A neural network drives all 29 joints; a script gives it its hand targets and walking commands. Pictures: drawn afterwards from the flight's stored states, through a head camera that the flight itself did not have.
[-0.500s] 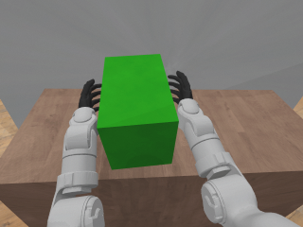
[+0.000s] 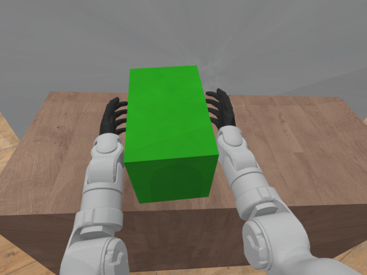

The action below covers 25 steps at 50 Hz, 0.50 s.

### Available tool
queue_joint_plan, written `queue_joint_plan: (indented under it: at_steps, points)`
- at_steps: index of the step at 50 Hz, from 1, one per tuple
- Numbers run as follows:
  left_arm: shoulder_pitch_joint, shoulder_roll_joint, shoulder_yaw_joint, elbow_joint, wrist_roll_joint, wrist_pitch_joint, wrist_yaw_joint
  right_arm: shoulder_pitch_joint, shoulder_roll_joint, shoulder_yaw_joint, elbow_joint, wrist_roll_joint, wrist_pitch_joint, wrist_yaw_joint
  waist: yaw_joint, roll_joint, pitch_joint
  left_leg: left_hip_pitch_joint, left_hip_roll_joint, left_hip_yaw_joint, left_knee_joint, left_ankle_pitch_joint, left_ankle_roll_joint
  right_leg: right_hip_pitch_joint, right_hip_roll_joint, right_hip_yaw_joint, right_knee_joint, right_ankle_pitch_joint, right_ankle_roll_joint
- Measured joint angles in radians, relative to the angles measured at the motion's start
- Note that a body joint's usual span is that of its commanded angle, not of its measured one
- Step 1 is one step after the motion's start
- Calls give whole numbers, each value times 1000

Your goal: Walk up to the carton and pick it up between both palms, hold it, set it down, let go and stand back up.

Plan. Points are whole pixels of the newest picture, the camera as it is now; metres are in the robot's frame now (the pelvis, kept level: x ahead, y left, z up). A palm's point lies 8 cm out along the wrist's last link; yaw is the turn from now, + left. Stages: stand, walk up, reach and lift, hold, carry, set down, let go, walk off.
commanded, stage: set down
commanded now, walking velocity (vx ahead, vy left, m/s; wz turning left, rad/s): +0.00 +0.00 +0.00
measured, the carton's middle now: (168, 132) +0.41 +0.00 +0.10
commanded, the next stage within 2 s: none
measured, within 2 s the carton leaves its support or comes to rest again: neither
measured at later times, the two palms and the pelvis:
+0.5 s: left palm (114, 145) +0.37 +0.13 +0.10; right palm (223, 133) +0.39 -0.12 +0.11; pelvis +0.00 +0.00 +0.00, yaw +0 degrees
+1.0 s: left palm (119, 148) +0.38 +0.12 +0.08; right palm (223, 137) +0.40 -0.13 +0.09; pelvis +0.01 -0.01 +0.00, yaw +0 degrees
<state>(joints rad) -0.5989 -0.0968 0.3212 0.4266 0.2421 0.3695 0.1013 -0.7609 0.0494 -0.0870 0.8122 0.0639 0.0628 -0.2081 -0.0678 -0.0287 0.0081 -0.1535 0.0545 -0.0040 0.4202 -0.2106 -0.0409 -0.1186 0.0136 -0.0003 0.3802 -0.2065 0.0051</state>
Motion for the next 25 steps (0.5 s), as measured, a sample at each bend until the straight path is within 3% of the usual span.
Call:
queue_joint_plan:
  at_steps: [25]
  points:
    - [-5,-39,18,176,0,-113,56,0,-1,-130,152,-100,-93,72,46,16,0,0,5,0,-2,-3,0,-1,5,0,0,-3,-5]
